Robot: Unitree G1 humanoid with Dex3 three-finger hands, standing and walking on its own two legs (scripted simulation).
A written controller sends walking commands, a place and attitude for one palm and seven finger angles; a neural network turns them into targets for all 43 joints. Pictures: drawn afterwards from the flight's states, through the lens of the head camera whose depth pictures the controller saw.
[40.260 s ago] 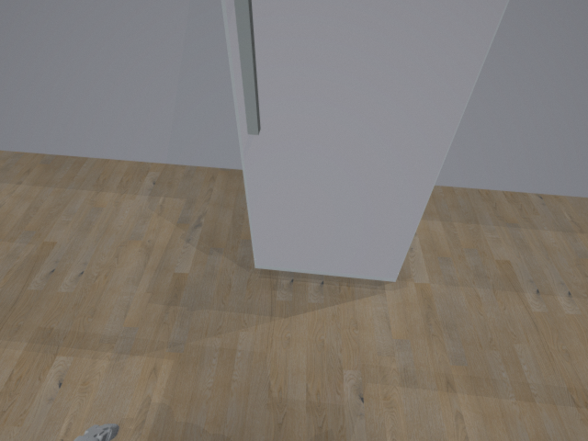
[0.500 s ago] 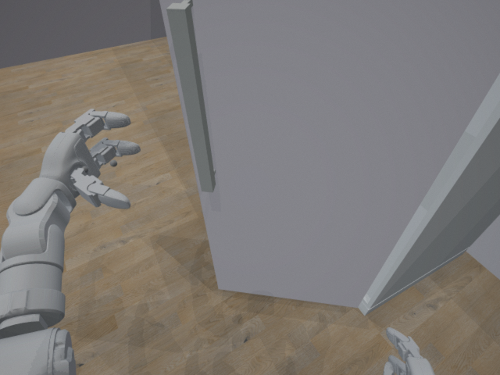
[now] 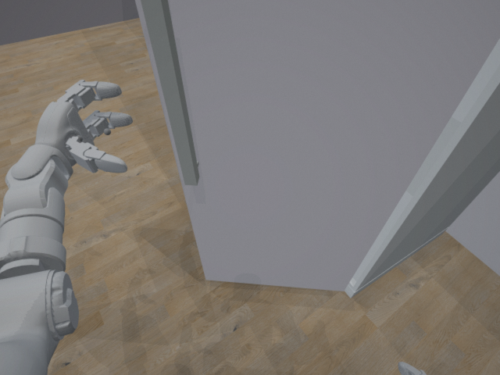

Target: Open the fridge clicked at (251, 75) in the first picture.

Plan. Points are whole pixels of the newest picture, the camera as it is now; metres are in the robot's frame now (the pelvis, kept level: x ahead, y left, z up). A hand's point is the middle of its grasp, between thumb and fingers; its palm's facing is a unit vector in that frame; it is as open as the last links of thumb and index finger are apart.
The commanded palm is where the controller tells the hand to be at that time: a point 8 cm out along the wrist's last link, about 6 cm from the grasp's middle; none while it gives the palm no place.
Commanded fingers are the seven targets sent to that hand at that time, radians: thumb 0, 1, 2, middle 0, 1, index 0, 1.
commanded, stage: move the hooked fingers beside the handle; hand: left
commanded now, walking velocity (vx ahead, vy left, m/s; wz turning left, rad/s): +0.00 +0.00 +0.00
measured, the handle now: (180, 102) +0.54 +0.13 +0.16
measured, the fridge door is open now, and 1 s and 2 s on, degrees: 54 54 54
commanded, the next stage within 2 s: feel for the door with the fingertips in 1.10 s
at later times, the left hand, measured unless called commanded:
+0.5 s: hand (130, 113) +0.48 +0.20 +0.18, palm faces -0.09 -1.00 +0.03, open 14.0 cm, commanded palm +0.45 +0.26 +0.17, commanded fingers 0.00 -0.50 0.30 -0.30 -1.20 -0.30 -1.20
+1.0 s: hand (133, 117) +0.47 +0.20 +0.18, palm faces -0.08 -1.00 +0.01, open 14.0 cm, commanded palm +0.45 +0.26 +0.17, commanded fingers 0.00 -0.50 0.30 -0.30 -1.20 -0.30 -1.20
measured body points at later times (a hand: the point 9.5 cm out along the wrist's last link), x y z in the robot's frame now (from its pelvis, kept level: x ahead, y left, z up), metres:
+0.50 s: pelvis +0.00 +0.01 -0.01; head +0.05 +0.01 +0.44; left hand +0.48 +0.26 +0.18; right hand +0.02 -0.26 -0.12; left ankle +0.01 +0.11 -0.73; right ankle -0.01 -0.12 -0.73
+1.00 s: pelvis +0.00 +0.00 -0.01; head +0.04 +0.00 +0.44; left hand +0.47 +0.25 +0.18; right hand +0.07 -0.27 -0.12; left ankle +0.01 +0.11 -0.73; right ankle -0.01 -0.12 -0.73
